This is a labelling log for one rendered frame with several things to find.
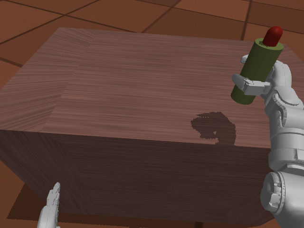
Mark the left robot hand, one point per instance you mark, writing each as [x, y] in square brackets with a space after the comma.
[49, 213]

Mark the right robot arm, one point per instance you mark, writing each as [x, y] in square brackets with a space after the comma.
[283, 190]

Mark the bottle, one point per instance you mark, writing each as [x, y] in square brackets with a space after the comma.
[262, 57]

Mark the right robot hand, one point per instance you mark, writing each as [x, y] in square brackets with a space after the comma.
[280, 75]

